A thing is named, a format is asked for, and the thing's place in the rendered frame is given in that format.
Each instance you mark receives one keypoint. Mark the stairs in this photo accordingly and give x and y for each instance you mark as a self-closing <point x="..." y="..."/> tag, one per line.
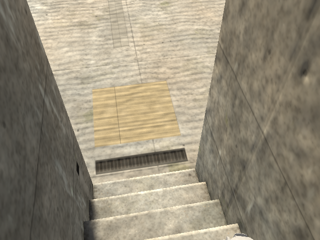
<point x="166" y="206"/>

